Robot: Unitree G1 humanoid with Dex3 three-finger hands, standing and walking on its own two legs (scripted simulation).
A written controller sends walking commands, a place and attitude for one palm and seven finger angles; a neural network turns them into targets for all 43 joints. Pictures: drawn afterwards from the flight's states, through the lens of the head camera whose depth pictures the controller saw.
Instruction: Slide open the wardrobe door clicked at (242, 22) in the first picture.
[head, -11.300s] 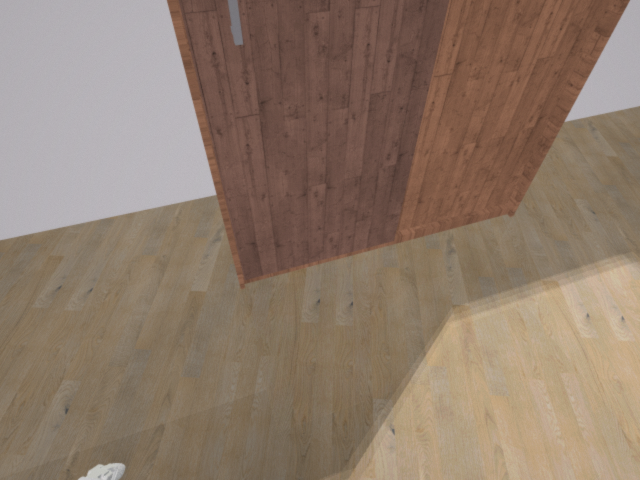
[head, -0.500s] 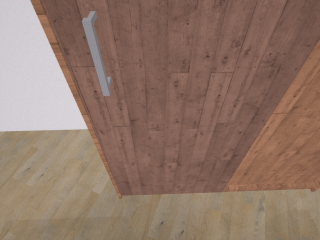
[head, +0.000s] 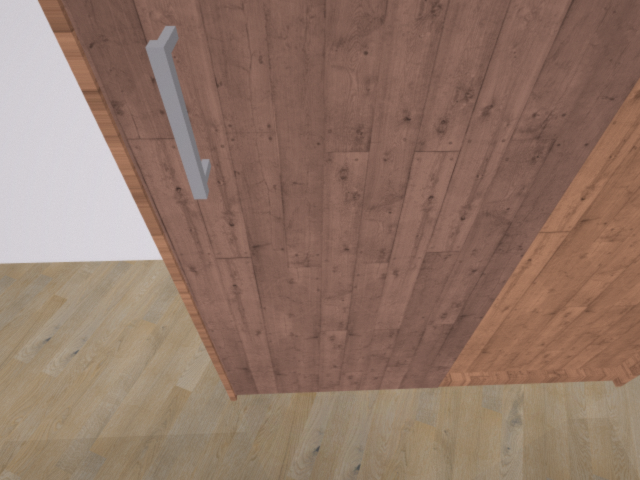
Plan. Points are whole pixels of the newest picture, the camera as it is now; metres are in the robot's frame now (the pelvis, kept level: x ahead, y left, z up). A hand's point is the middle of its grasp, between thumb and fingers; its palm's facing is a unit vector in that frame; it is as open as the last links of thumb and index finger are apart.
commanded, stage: look again from close up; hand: left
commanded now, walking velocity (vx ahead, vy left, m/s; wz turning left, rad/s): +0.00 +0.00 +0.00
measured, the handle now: (186, 121) +0.44 +0.18 +0.23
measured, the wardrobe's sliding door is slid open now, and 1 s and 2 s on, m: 0.00 0.00 0.00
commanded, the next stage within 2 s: raise the hand with hooked fingers in 0.76 s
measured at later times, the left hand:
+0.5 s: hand out of the picture +0.03 +0.18 -0.17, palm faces +0.01 -0.98 -0.21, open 7.4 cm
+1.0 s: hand (156, 446) +0.17 +0.21 -0.04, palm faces +0.31 -0.94 -0.14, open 7.5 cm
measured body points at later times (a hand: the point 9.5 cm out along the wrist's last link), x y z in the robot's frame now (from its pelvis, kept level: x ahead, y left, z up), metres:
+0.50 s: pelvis +0.00 +0.00 +0.00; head +0.01 +0.00 +0.45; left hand +0.03 +0.23 -0.15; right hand +0.01 -0.24 -0.16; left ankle -0.03 +0.11 -0.74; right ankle +0.01 -0.10 -0.74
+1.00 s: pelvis -0.01 +0.00 -0.01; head +0.00 -0.01 +0.44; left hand +0.15 +0.26 -0.03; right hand +0.08 -0.25 -0.13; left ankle -0.03 +0.11 -0.74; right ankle +0.01 -0.10 -0.74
